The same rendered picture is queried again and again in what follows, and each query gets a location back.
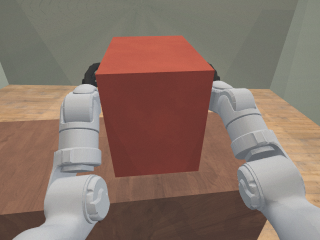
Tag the carton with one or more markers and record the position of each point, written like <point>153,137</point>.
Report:
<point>155,93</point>

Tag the robot right hand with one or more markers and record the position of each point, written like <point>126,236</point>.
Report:
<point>216,77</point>

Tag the right robot forearm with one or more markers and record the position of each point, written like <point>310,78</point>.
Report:
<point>251,139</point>

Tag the pedestal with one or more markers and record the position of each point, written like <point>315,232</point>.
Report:
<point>195,205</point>

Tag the right robot upper arm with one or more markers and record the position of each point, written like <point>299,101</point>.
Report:
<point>273,186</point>

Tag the left robot upper arm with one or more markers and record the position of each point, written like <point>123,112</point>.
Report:
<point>73,205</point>

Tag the left robot forearm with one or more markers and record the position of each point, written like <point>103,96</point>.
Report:
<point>79,128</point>

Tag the robot left hand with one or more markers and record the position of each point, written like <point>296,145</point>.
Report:
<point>89,76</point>

